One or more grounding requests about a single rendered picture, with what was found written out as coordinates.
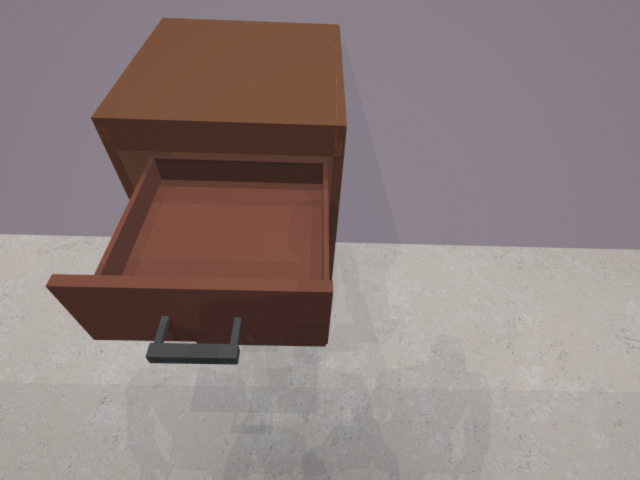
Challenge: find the cabinet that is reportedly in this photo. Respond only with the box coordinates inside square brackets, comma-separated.
[91, 18, 347, 347]

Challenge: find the drawer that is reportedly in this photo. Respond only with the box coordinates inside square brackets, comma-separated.
[46, 156, 333, 344]

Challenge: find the handle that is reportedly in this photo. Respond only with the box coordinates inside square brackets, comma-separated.
[145, 316, 242, 365]

